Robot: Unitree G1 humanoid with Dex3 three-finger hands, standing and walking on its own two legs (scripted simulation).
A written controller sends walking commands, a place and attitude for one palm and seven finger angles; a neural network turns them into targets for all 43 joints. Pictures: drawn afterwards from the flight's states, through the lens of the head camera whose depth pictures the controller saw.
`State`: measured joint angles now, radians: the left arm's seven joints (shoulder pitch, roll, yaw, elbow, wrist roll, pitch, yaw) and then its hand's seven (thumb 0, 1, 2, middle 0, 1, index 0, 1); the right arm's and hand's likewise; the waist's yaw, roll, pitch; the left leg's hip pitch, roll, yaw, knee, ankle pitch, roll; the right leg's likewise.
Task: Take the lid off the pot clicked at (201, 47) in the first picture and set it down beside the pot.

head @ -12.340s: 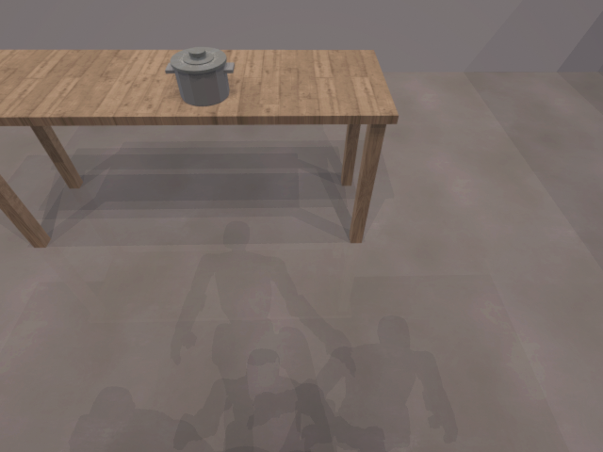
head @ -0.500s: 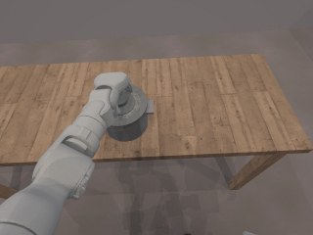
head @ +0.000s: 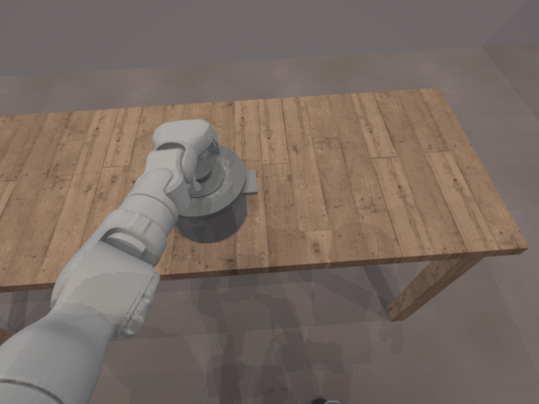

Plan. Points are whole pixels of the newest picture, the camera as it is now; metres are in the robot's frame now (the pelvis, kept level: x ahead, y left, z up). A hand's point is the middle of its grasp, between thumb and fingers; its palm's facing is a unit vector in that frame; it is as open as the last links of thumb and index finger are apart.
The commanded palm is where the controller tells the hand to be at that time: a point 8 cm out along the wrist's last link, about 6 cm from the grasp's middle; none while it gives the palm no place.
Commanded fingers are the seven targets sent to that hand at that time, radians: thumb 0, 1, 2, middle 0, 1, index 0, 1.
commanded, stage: close the fingers and squeeze the knob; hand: left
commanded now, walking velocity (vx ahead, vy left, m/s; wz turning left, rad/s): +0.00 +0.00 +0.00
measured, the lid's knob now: (197, 170) +0.50 +0.10 +0.02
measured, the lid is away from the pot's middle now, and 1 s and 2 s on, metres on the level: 0.00 0.00 0.00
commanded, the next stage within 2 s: lift the lid straight up in 1.66 s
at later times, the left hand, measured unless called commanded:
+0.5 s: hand (193, 171) +0.48 +0.10 +0.04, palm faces -0.36 -0.04 -0.93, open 9.5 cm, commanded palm +0.47 +0.10 +0.10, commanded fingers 0.00 0.08 1.01 -0.59 -0.92 -0.59 -0.92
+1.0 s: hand (192, 175) +0.47 +0.10 +0.05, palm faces -0.35 -0.05 -0.93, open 7.8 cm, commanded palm +0.46 +0.10 +0.10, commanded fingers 0.00 0.42 0.74 -0.77 -1.04 -0.77 -1.04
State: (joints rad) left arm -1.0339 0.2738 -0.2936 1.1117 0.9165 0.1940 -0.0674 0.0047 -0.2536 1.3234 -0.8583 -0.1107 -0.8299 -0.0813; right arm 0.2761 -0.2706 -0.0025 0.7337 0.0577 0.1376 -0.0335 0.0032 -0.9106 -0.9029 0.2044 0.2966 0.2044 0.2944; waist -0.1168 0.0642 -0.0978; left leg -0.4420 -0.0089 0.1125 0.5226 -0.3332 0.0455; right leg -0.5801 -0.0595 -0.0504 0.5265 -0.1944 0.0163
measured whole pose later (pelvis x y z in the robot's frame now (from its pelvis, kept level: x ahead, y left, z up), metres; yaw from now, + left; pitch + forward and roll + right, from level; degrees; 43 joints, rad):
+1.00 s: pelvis +0.00 +0.00 +0.00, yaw +0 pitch +13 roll +0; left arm -0.98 0.26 -0.30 1.06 0.91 0.19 -0.07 0.00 0.17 0.86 -0.61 -0.97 -0.65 -0.97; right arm 0.23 -0.26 -0.01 0.72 0.06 0.15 -0.03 0.00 -0.91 -0.90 0.20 0.30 0.20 0.29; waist -0.09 0.07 -0.10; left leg -0.42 -0.01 0.11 0.51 -0.33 0.04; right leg -0.56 -0.06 -0.05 0.52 -0.20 0.01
